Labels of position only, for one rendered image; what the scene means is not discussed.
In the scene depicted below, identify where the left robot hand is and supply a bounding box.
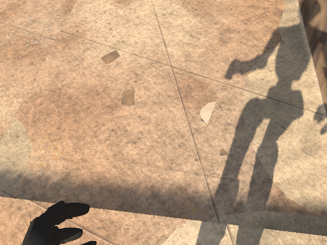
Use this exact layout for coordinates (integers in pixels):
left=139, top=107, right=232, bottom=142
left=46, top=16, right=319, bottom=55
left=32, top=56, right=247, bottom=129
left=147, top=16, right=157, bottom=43
left=22, top=201, right=97, bottom=245

